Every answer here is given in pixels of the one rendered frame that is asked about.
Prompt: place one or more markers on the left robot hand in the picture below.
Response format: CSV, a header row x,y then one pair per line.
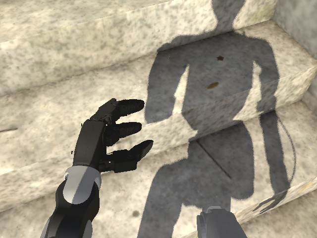
x,y
94,138

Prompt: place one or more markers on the robot right thigh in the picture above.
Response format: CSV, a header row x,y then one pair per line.
x,y
218,223

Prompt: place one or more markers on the right robot shin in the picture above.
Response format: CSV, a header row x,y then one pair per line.
x,y
215,207

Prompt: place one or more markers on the robot left forearm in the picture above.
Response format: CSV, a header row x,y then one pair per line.
x,y
77,202

